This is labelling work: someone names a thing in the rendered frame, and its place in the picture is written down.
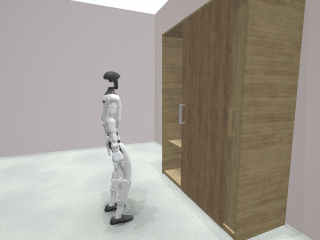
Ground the right robot upper arm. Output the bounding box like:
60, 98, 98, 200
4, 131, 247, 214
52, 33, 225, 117
105, 94, 120, 125

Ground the robot right forearm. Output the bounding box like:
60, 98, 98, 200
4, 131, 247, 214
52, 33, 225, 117
107, 119, 120, 152

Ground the left robot foot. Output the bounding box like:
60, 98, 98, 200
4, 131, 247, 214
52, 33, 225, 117
104, 202, 126, 212

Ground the robot left forearm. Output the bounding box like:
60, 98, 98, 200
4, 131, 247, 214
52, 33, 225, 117
102, 120, 108, 138

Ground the left robot hand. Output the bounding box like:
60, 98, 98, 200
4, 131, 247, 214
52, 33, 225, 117
106, 143, 111, 156

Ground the left robot upper arm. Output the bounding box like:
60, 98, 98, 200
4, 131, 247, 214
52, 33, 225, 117
101, 108, 104, 121

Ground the right robot hand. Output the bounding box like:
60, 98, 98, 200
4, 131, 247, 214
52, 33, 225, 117
112, 150, 125, 172

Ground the wardrobe door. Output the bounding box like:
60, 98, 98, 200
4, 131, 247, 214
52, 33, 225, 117
223, 0, 247, 232
180, 0, 234, 225

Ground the right robot thigh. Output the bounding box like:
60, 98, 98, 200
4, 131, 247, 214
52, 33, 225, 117
111, 143, 132, 187

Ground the handle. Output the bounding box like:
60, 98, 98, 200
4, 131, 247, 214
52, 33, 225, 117
179, 104, 185, 124
227, 108, 232, 138

